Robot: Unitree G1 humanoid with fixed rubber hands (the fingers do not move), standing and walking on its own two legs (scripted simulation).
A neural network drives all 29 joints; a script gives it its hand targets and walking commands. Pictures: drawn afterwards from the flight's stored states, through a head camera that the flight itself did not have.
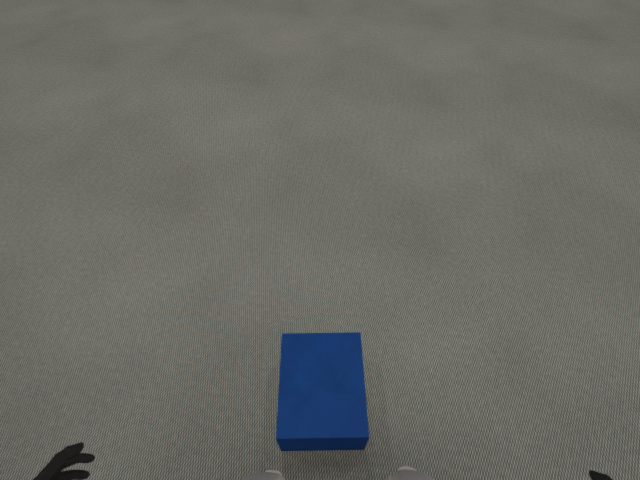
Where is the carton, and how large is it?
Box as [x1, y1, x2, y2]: [276, 332, 368, 450]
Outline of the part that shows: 360,332 282,333 276,439 281,450 364,448 368,438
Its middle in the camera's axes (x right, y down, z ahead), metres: +0.00 +0.44 +1.09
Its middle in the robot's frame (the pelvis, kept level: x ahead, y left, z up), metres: +0.44 +0.03 -0.66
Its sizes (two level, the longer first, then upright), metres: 0.276 0.229 0.153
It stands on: the floor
